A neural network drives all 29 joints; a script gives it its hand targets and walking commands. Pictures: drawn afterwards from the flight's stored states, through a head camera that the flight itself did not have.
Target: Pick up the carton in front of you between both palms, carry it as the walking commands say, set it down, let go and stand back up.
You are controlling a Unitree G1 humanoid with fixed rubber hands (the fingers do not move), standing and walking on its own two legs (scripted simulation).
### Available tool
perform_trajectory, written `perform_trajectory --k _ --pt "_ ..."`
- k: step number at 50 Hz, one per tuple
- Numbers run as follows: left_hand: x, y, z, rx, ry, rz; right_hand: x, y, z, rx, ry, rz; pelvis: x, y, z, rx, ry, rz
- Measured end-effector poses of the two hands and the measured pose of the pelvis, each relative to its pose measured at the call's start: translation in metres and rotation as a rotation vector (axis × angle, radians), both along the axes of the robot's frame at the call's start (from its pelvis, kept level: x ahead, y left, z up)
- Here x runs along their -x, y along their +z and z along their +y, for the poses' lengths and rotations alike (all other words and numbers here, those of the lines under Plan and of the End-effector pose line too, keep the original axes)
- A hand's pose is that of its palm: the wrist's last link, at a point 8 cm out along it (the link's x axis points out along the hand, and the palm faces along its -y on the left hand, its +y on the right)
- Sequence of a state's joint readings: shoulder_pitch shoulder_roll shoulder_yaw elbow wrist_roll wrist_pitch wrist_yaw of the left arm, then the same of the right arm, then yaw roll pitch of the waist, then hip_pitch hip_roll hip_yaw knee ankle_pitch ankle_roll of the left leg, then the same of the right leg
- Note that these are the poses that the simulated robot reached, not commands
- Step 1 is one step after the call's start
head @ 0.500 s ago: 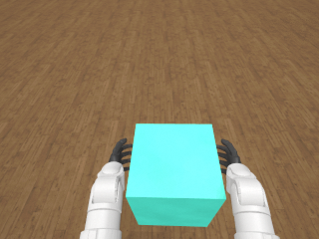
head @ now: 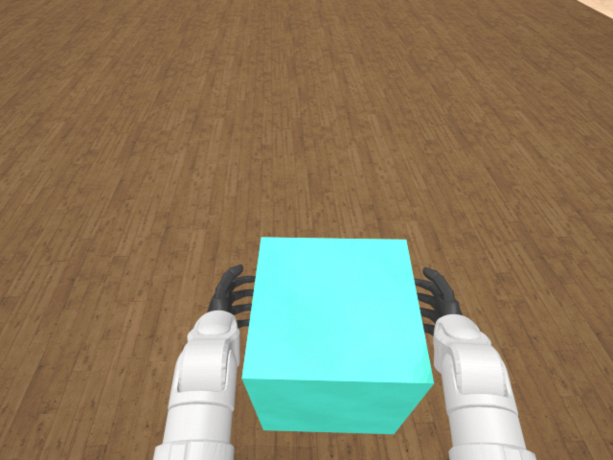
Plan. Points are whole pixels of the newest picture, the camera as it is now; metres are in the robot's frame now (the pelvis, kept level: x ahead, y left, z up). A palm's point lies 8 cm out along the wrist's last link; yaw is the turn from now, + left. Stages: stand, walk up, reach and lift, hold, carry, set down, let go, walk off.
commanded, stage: hold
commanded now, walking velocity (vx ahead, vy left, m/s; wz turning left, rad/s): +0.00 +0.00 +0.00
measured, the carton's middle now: (330, 340) +0.29 -0.01 -0.05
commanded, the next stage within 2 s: set down in 0.64 s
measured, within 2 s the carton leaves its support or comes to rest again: neither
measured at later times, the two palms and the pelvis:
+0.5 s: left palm (221, 301) +0.30 +0.15 +0.04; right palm (448, 324) +0.27 -0.15 +0.05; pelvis +0.00 +0.03 +0.00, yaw -6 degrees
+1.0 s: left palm (240, 289) +0.35 +0.13 +0.00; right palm (437, 306) +0.32 -0.16 +0.00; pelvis +0.01 +0.00 -0.01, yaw -6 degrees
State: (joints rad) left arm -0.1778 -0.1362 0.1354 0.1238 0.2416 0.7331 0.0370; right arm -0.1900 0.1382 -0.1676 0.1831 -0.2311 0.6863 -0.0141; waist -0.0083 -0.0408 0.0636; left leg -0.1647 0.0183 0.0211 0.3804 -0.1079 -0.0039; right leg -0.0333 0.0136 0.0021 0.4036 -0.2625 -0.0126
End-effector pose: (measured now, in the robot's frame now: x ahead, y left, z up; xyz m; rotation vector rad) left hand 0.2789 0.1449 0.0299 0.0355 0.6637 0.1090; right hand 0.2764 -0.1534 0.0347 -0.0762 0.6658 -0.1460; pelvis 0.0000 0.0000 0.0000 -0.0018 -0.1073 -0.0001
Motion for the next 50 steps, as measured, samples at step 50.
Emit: perform_trajectory --k 50 --pt "-0.07 -0.033 -0.011 0.037 -0.039 0.052 -0.046 -0.034 -0.009 -0.038 -0.106 0.053 -0.009 -0.008 0.004 -0.019 -0.106 0.101"
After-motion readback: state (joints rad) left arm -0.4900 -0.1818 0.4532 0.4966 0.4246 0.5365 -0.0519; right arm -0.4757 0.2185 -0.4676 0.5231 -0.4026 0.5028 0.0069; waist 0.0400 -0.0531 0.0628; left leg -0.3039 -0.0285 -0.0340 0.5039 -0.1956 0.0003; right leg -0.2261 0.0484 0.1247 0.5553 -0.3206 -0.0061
